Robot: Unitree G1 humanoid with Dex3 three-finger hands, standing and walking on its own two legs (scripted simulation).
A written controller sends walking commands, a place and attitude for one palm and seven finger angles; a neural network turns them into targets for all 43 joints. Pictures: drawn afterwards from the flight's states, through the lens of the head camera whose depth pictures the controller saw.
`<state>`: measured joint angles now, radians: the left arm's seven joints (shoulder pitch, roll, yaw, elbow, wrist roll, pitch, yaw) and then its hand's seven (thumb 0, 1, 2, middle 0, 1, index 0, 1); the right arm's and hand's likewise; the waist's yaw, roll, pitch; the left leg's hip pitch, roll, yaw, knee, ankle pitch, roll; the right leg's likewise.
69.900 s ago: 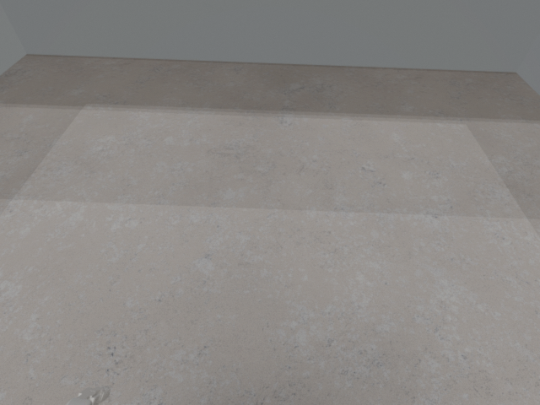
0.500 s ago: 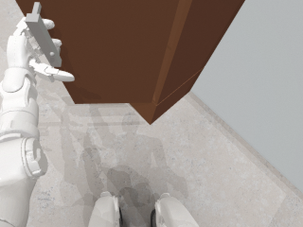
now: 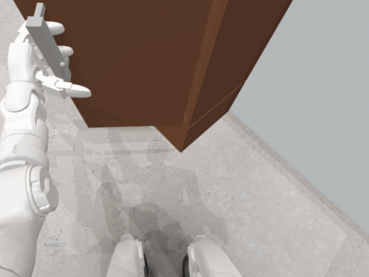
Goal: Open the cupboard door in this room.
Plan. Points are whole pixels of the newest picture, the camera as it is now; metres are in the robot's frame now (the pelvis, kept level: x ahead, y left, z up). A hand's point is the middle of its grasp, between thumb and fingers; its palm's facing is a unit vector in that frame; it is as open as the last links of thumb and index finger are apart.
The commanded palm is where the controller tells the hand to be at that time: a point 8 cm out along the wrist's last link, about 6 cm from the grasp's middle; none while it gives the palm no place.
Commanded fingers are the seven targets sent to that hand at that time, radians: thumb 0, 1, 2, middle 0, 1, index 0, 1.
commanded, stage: slide the fingers in behind the handle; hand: left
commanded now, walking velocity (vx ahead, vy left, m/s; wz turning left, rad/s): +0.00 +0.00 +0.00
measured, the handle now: (53, 45) +0.59 +0.22 +0.07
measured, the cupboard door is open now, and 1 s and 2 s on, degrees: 51 52 95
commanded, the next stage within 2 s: close the thumb around the handle in 0.04 s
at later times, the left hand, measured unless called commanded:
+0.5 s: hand (63, 63) +0.54 +0.19 +0.07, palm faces +0.05 -1.00 -0.02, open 10.4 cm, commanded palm +0.52 +0.22 +0.07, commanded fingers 0.00 0.56 0.76 -0.38 -1.31 -0.38 -1.31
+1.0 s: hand (63, 66) +0.53 +0.19 +0.07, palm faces +0.05 -1.00 -0.02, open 5.8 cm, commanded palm +0.50 +0.23 +0.07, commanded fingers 0.00 0.90 0.90 -0.40 -1.35 -0.40 -1.35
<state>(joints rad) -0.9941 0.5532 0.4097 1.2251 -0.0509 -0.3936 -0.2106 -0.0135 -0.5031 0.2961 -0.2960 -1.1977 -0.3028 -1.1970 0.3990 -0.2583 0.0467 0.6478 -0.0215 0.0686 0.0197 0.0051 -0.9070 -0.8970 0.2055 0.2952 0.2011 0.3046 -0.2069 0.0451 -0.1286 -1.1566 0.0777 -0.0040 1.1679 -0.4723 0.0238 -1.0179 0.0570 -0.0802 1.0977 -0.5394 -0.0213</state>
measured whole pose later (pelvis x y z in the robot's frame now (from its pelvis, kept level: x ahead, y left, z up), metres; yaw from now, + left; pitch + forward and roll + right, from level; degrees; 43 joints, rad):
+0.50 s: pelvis +0.00 +0.00 +0.00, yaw +0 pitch +27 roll -5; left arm -1.00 0.55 0.40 1.21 -0.05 -0.38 -0.19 -0.01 0.04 0.53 -0.33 -1.26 -0.34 -1.26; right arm 0.40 -0.26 0.04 0.65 -0.03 0.07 0.02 0.00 -0.91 -0.90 0.21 0.30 0.20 0.30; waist -0.21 0.05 -0.13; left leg -1.16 0.07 0.00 1.17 -0.47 0.03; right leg -1.02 0.05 -0.08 1.09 -0.54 -0.02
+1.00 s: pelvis +0.00 +0.00 +0.00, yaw +0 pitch +26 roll -5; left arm -0.96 0.52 0.40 1.20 -0.06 -0.41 -0.19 0.01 0.72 0.81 -0.36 -1.35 -0.35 -1.35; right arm 0.38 -0.26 0.04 0.65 -0.03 0.07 0.02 0.00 -0.91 -0.90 0.21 0.30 0.20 0.30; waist -0.20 0.05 -0.13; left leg -1.14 0.07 0.00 1.16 -0.47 0.02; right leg -1.00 0.05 -0.08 1.09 -0.54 -0.02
